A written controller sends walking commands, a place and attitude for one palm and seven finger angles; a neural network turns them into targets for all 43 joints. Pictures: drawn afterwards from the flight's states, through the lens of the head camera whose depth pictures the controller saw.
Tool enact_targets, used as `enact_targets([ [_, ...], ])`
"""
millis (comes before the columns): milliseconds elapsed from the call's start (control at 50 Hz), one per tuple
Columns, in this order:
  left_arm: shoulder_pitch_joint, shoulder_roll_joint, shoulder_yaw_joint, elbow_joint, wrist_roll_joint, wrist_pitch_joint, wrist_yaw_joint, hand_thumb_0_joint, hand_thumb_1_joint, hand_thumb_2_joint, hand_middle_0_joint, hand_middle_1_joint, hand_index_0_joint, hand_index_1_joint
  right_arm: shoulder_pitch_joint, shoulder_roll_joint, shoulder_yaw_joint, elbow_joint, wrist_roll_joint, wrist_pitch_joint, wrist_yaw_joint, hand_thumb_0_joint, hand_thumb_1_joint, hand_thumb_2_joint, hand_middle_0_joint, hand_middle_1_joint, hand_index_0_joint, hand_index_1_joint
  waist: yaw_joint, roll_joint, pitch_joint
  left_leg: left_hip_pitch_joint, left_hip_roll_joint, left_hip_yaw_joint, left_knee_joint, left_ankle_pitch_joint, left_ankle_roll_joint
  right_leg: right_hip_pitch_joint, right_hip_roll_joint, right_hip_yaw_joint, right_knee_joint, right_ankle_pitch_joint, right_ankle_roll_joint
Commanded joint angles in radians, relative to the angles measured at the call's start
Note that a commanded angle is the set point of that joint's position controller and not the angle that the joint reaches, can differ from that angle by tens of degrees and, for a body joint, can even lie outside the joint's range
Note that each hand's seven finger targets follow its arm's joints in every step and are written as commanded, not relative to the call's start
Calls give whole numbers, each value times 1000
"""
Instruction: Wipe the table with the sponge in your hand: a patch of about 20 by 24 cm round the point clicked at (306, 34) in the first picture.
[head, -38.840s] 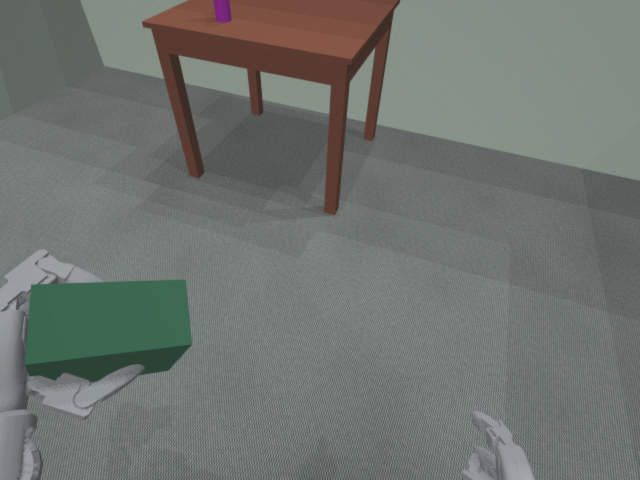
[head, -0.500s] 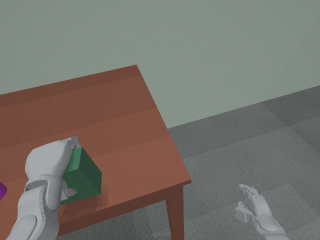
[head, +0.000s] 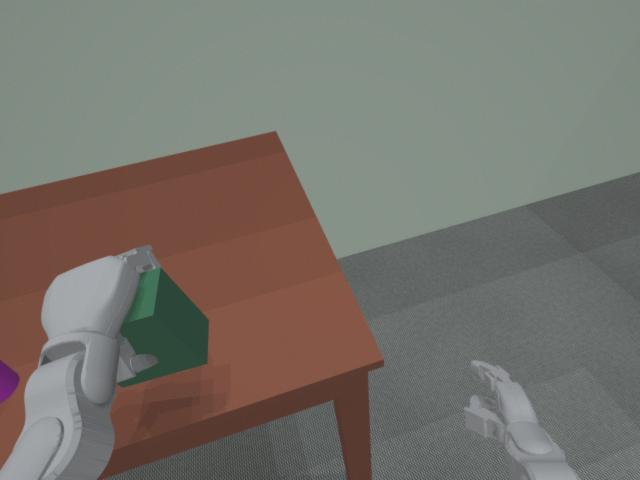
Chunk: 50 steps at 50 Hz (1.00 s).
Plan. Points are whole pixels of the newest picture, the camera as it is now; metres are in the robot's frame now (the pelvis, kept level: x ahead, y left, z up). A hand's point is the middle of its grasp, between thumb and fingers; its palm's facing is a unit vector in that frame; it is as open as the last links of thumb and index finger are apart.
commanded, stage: lift the sponge slowly off the table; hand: left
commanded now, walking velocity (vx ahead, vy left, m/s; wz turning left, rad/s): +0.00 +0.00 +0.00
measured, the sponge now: (150, 338) +0.23 +0.25 +0.10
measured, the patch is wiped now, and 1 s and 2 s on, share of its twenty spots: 1.00 1.00 1.00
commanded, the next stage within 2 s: bring the sponge back beside the body in 0.14 s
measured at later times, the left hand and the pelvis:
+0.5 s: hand (120, 326) +0.22 +0.27 +0.14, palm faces +0.10 -0.12 -0.99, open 10.2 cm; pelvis +0.00 -0.01 +0.00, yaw +0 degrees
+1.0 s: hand (111, 346) +0.20 +0.28 +0.12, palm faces +0.06 -0.13 -0.99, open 10.2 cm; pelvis +0.00 +0.00 +0.00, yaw +0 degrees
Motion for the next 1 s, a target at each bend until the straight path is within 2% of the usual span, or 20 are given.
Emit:
enact_targets([
  [0, -289, 205, 149, -145, 37, -6, 36, 0, 100, 1300, -1200, -1600, -1200, -1600, -249, -96, -24, -181, 1, -60, -10, 0, -900, -900, 200, 300, 200, 300, -6, -79, -128, 29, 0, -52, -37, 173, 36, -8, -27, 104, -76, 170, -11],
  [40, -273, 254, 195, -173, 45, 0, 33, 0, 100, 1300, -1200, -1600, -1200, -1600, -270, -101, -25, -187, -1, -60, -9, 0, -900, -900, 200, 300, 200, 300, 6, -61, -168, 38, -6, -56, -30, 195, 36, 17, -22, 135, -66, 201, -20],
  [60, -263, 218, 165, -171, 38, 0, 29, 0, 100, 1300, -1200, -1600, -1200, -1600, -259, -93, -22, -194, 0, -61, -7, 0, -900, -900, 200, 300, 200, 300, 5, -65, -180, 26, -6, -50, -27, 197, 36, 35, -31, 110, -52, 209, -13],
  [140, -233, 256, 202, -165, 35, 5, 17, 0, 100, 1300, -1200, -1600, -1200, -1600, -262, -103, -26, -193, 1, -54, -4, 0, -900, -900, 200, 300, 200, 300, 2, -81, -174, 23, -7, -51, -14, 196, 36, 19, -28, 138, -56, 225, -13],
  [160, -231, 225, 176, -178, 29, 3, 15, 0, 100, 1300, -1200, -1600, -1200, -1600, -257, -95, -23, -200, 2, -56, -5, 0, -900, -900, 200, 300, 200, 300, 3, -77, -182, 20, -8, -44, -8, 204, 38, 30, -34, 121, -45, 237, -8],
  [200, -225, 231, 179, -166, 31, -4, 15, 0, 100, 1300, -1200, -1600, -1200, -1600, -243, -98, -26, -193, -1, -58, -4, 0, -900, -900, 200, 300, 200, 300, 1, -82, -176, 22, -8, -46, -3, 214, 39, 23, -35, 118, -44, 267, -7],
  [240, -217, 274, 217, -172, 35, -2, 17, 0, 100, 1300, -1200, -1600, -1200, -1600, -248, -103, -26, -196, -2, -57, -6, 0, -900, -900, 200, 300, 200, 300, 3, -78, -165, 18, -10, -51, -4, 205, 38, 17, -31, 141, -49, 248, -11],
  [260, -228, 251, 196, -167, 34, -5, 18, 0, 100, 1300, -1200, -1600, -1200, -1600, -240, -98, -24, -199, 0, -59, -8, 0, -900, -900, 200, 300, 200, 300, 0, -81, -173, 14, -9, -44, -3, 199, 38, 25, -36, 119, -41, 236, -5],
  [340, -194, 304, 246, -175, 39, -16, 24, 0, 100, 1300, -1200, -1600, -1200, -1600, -238, -107, -31, -196, -3, -60, -8, 0, -900, -900, 200, 300, 200, 300, 6, -77, -177, 18, -13, -49, 9, 213, 37, 27, -35, 147, -42, 275, -9],
  [420, -132, 276, 229, -176, 27, -32, 21, 0, 100, 1300, -1200, -1600, -1200, -1600, -223, -102, -36, -197, -2, -67, -5, 0, -900, -900, 200, 300, 200, 300, 7, -74, -165, 14, -16, -46, 23, 223, 40, 27, -43, 129, -32, 311, -2],
  [500, -165, 256, 201, -174, 33, -49, 17, 0, 100, 1300, -1200, -1600, -1200, -1600, -216, -102, -36, -193, -3, -79, -13, 0, -900, -900, 200, 300, 200, 300, -6, -62, -139, 22, -12, -46, 14, 192, 41, -7, -39, 119, -49, 241, 1],
  [560, -155, 250, 203, -217, 42, -65, 26, 0, 100, 1300, -1200, -1600, -1200, -1600, -217, -97, -39, -203, -5, -89, -15, 0, -900, -900, 200, 300, 200, 300, 1, -68, -170, 37, -13, -48, 14, 207, 41, 12, -36, 118, -40, 244, -3],
  [600, -122, 264, 224, -172, 44, -67, 31, 0, 100, 1300, -1200, -1600, -1200, -1600, -204, -101, -40, -189, -9, -85, -14, 0, -900, -900, 200, 300, 200, 300, 2, -99, -148, 27, -10, -49, 12, 205, 40, 4, -36, 118, -48, 252, -2],
  [640, -124, 286, 247, -177, 44, -58, 36, 0, 100, 1300, -1200, -1600, -1200, -1600, -226, -103, -36, -194, -9, -83, -14, 0, -900, -900, 200, 300, 200, 300, 6, -78, -133, 23, -12, -52, 3, 189, 37, -6, -31, 140, -59, 223, -8],
  [660, -138, 266, 231, -165, 45, -60, 39, 0, 100, 1300, -1200, -1600, -1200, -1600, -211, -99, -36, -191, -8, -83, -13, 0, -900, -900, 200, 300, 200, 300, 2, -102, -146, 18, -9, -47, 8, 189, 38, 6, -34, 122, -48, 225, -3],
  [740, -111, 279, 245, -151, 41, -49, 36, 0, 100, 1300, -1200, -1600, -1200, -1600, -232, -105, -35, -190, -8, -79, -12, 0, -900, -900, 200, 300, 200, 300, 6, -81, -135, 21, -12, -51, 6, 186, 37, -7, -31, 142, -60, 221, -8],
  [780, -115, 247, 211, -150, 37, -54, 31, 0, 100, 1300, -1200, -1600, -1200, -1600, -220, -100, -33, -191, -7, -84, -10, 0, -900, -900, 200, 300, 200, 300, 1, -68, -129, 15, -10, -51, 4, 188, 38, -5, -36, 113, -54, 222, -4],
  [880, -86, 245, 211, -163, 43, -69, 24, 0, 100, 1300, -1200, -1600, -1200, -1600, -211, -99, -34, -190, -11, -88, -15, 0, -900, -900, 200, 300, 200, 300, -1, -82, -129, 25, -7, -54, 3, 186, 41, -11, -34, 107, -59, 203, -2],
  [940, -100, 279, 241, -192, 54, -77, 31, 0, 100, 1300, -1200, -1600, -1200, -1600, -228, -103, -35, -194, -13, -87, -18, 0, -900, -900, 200, 300, 200, 300, 4, -52, -127, 33, -7, -59, -5, 175, 40, -15, -26, 131, -71, 174, -11],
  [980, -93, 265, 234, -149, 57, -83, 37, 0, 100, 1300, -1200, -1600, -1200, -1600, -202, -101, -35, -185, -12, -87, -19, 0, -900, -900, 200, 300, 200, 300, 3, -73, -123, 24, -5, -57, -7, 169, 37, -13, -28, 103, -68, 155, -7],
])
